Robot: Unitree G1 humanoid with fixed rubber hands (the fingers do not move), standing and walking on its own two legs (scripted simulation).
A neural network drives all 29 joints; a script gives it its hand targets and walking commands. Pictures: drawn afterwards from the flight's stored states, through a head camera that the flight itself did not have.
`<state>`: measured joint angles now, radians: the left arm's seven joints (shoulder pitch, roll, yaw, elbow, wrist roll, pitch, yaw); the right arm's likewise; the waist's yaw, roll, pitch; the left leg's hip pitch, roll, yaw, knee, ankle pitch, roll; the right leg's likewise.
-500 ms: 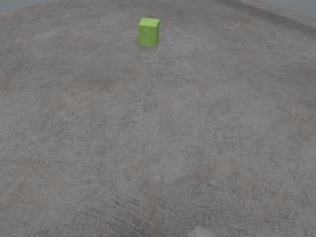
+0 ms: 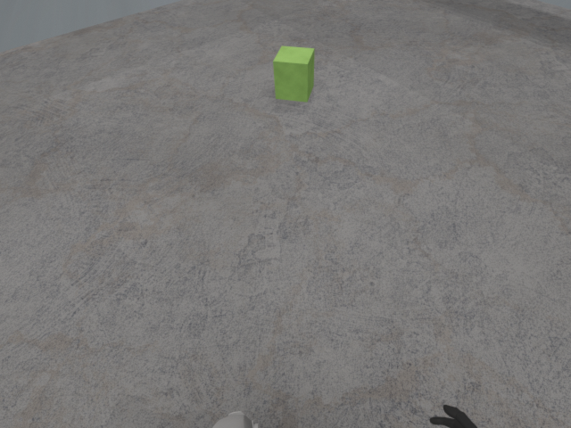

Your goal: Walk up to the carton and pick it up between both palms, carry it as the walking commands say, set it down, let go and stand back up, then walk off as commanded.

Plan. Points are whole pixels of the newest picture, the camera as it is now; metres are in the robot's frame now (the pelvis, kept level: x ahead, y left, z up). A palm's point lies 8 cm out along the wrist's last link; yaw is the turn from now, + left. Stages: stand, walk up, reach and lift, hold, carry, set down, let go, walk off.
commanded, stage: walk up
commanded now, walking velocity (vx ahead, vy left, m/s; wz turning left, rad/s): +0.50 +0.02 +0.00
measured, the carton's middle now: (294, 74) +2.14 +0.04 -0.65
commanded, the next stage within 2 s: none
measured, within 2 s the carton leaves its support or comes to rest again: neither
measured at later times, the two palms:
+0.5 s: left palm (196, 291) +0.38 +0.21 -0.13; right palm out of the picture +0.16 -0.24 -0.17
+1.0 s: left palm (171, 307) +0.35 +0.26 -0.15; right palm (376, 193) +0.63 -0.17 -0.14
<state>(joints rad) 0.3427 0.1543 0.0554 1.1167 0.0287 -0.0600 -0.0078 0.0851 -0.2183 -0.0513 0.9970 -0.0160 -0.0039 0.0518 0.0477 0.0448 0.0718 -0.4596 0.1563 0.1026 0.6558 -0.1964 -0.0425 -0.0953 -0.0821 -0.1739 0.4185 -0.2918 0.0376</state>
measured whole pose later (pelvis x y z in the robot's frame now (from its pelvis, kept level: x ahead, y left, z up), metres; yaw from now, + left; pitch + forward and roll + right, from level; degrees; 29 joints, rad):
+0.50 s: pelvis +0.25 -0.01 -0.02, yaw -1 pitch +0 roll +1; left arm 0.08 0.17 0.05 0.98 0.02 -0.07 -0.03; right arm 0.41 -0.20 -0.05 1.14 -0.03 -0.03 0.01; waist -0.05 0.03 0.07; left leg -0.13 0.11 0.12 0.72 -0.48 -0.04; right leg -0.44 -0.09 -0.16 0.64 -0.18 -0.04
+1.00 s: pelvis +0.48 +0.04 -0.02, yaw +0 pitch +0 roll +0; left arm 0.46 0.18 0.05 1.17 0.01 -0.04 -0.01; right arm 0.02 -0.16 -0.04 0.99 -0.04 -0.07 0.03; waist 0.07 -0.03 0.07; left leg -0.41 0.09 0.15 0.63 -0.21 0.01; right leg -0.22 -0.12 -0.08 0.95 -0.48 0.01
